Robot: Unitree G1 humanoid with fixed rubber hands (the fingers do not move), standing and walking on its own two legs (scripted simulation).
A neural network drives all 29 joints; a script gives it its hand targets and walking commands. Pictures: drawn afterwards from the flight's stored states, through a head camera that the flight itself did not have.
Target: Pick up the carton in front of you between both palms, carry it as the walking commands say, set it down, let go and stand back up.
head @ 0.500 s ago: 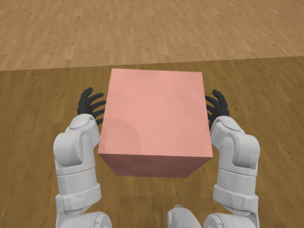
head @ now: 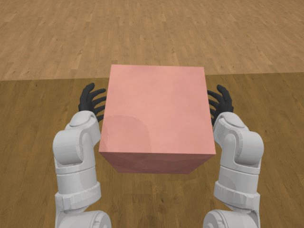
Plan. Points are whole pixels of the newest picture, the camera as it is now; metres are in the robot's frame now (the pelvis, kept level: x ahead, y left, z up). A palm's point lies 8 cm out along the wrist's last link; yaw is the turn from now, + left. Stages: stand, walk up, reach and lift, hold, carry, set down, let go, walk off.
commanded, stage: carry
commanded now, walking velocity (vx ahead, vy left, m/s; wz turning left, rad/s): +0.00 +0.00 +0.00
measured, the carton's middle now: (155, 127) +0.36 +0.00 +0.07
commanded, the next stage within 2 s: none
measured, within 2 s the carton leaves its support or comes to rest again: neither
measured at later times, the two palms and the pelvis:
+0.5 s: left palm (90, 116) +0.36 +0.16 +0.11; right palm (214, 119) +0.36 -0.15 +0.11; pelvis +0.03 +0.01 +0.00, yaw +0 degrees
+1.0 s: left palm (89, 120) +0.34 +0.16 +0.12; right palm (217, 122) +0.34 -0.15 +0.12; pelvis +0.03 +0.00 +0.01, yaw +0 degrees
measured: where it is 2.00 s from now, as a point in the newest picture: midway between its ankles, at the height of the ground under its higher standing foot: (148, 219)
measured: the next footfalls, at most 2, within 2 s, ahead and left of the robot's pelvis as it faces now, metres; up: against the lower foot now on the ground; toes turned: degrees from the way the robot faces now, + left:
right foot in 1.76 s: +0.30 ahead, -0.09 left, +0.02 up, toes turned -6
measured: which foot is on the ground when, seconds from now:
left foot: down 0.00-1.00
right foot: down 0.00-1.00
